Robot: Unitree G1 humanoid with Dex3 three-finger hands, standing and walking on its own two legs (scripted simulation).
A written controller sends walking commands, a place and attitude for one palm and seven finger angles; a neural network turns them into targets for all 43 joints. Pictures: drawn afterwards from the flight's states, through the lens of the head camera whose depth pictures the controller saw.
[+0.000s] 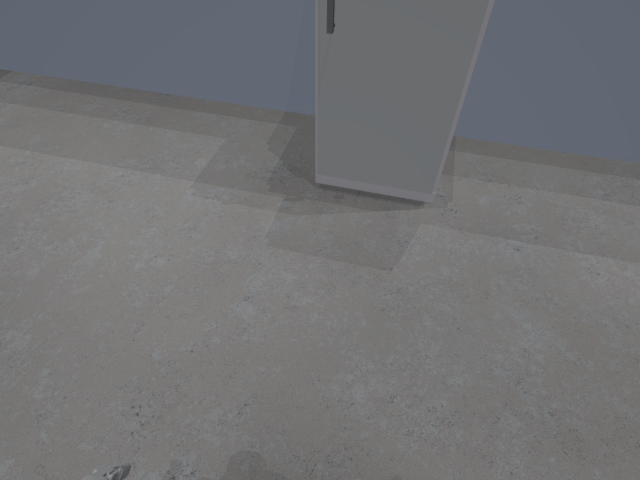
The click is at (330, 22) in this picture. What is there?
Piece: fridge door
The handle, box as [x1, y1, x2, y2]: [327, 0, 334, 33]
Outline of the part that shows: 327,0 327,32 332,33 334,26 334,0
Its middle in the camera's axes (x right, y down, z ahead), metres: +0.04 -0.87 +1.12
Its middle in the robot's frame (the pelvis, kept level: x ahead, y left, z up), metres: +1.45 +0.04 +0.22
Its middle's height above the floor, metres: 0.99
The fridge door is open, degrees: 0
